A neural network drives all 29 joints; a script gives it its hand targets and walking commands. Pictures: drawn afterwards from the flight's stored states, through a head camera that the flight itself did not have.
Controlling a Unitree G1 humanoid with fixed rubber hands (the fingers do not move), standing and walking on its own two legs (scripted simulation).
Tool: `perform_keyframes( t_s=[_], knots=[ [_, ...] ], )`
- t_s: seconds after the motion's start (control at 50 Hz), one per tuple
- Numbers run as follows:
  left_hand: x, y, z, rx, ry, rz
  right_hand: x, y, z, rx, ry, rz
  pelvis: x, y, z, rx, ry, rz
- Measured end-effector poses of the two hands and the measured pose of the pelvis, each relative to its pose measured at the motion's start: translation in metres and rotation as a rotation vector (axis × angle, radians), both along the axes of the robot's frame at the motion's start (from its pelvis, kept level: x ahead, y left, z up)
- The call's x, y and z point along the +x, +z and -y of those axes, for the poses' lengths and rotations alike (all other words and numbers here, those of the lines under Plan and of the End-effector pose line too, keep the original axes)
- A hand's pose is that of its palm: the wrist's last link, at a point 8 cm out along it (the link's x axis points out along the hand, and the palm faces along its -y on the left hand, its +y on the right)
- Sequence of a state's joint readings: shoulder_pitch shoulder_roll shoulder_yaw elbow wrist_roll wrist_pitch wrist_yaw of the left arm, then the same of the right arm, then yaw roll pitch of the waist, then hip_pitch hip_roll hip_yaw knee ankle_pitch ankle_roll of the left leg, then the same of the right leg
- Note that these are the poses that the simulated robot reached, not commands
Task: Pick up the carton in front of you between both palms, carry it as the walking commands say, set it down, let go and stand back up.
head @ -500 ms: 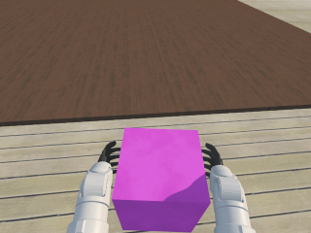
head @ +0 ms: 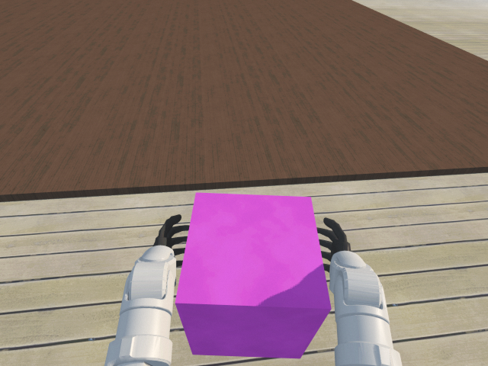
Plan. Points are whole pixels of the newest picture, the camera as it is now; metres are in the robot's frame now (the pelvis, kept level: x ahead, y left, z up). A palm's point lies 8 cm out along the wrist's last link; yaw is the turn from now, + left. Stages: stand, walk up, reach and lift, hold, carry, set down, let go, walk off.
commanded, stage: hold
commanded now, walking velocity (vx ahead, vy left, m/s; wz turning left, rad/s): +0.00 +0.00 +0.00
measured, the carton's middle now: (249, 278) +0.30 +0.00 -0.02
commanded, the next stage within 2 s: carry in 0.50 s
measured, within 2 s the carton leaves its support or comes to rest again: neither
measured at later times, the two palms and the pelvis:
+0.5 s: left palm (164, 253) +0.30 +0.15 +0.05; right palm (339, 258) +0.30 -0.15 +0.06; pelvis +0.01 +0.00 +0.00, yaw +0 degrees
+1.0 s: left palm (183, 196) +0.42 +0.14 +0.07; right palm (332, 204) +0.42 -0.16 +0.07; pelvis +0.15 -0.01 -0.01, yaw -2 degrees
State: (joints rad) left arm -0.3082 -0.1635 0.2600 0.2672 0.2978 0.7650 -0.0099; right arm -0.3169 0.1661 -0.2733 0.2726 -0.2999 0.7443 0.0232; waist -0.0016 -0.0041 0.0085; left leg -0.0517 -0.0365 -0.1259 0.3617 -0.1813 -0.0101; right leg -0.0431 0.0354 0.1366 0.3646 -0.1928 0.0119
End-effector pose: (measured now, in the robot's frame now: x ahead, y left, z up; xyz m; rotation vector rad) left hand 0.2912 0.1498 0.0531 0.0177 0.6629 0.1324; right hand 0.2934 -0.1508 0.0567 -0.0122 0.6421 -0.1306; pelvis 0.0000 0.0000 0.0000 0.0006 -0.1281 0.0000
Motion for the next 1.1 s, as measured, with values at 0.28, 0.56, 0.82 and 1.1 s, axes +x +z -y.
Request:
perform_keyframes(
  t_s=[0.28,0.56,0.82,1.1],
  knots=[
    [0.003,0.0,0.0,0.007,-0.005,0.0,0.003,0.0,0.0,-0.007,0.004,0.0,0.004,0.001,0.0,0.0,-0.001,-0.002],
    [0.007,0.0,0.001,0.016,-0.006,0.006,0.007,-0.001,0.001,-0.009,0.009,0.006,0.011,-0.002,0.001,0.001,-0.005,-0.062],
    [0.06,0.014,0.01,-0.017,0.026,0.025,0.06,0.012,0.01,0.026,-0.013,0.023,0.075,-0.016,0.008,0.0,0.023,-0.199],
    [0.185,0.021,0.029,-0.04,0.019,-0.007,0.176,0.014,0.028,0.074,-0.072,-0.009,0.205,-0.021,0.023,-0.029,0.023,-0.215]
  ],
)
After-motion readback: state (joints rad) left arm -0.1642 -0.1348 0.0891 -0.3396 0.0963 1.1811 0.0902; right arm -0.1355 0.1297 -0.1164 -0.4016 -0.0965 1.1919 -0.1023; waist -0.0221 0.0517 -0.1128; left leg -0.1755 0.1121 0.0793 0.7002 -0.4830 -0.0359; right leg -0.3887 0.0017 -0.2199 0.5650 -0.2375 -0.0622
